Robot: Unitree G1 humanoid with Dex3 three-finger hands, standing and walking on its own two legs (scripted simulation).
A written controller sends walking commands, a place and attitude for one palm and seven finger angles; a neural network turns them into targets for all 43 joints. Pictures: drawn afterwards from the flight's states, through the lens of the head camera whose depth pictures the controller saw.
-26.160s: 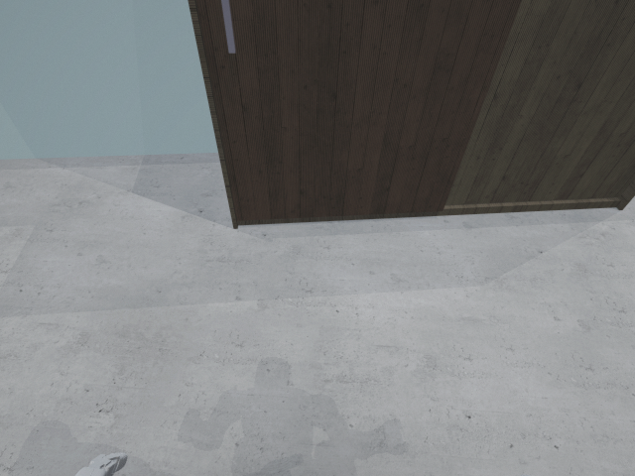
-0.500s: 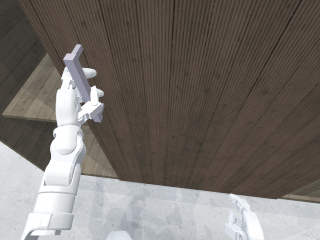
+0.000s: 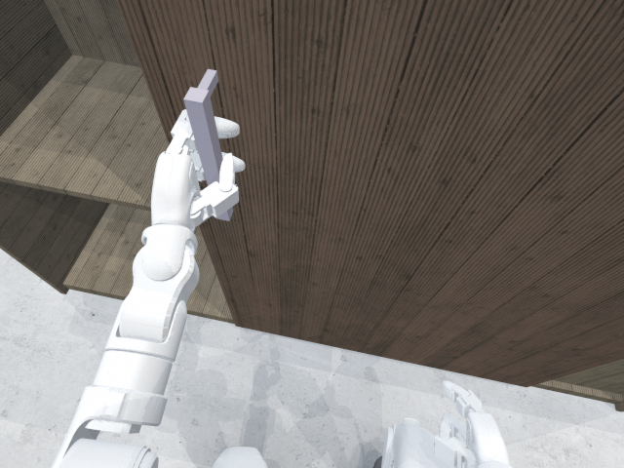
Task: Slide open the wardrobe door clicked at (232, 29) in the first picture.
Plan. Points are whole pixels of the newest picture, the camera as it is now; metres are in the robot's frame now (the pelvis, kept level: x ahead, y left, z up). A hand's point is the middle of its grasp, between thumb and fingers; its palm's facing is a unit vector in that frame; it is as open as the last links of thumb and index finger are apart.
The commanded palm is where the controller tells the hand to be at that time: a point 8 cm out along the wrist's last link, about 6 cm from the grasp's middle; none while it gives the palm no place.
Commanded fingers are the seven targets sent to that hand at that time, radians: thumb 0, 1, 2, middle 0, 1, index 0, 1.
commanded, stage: step sideways, sliding the door along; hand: left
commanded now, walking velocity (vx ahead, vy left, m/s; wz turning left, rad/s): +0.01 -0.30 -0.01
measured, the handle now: (218, 155) +0.43 +0.21 +0.10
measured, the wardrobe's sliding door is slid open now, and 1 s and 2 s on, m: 0.59 0.61 0.61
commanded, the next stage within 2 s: stop walking and hold the door there in 0.42 s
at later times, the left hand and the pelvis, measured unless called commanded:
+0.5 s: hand (264, 188) +0.38 +0.14 +0.11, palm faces +0.43 -0.90 -0.03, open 6.4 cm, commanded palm +0.35 +0.11 +0.10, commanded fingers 0.00 0.90 0.90 -0.45 -1.40 -0.45 -1.40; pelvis +0.03 -0.11 -0.01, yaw +3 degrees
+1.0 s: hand (255, 189) +0.38 +0.15 +0.10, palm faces +0.53 -0.78 -0.32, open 6.1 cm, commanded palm +0.34 +0.18 +0.08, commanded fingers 0.00 0.90 0.90 -0.45 -1.40 -0.45 -1.40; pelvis +0.04 -0.17 -0.02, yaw -3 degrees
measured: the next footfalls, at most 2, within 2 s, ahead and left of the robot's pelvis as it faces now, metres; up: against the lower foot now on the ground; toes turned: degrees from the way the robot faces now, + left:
right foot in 0.16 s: +0.09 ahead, -0.22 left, +0.00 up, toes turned -5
left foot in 0.38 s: +0.04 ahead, -0.01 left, +0.00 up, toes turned +14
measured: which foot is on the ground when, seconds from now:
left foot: down 0.00-0.16, up 0.18-0.36, down 0.38-0.78, up 0.80-1.00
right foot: up 0.00-0.14, down 0.16-0.36, up 0.38-0.76, down 0.78-1.00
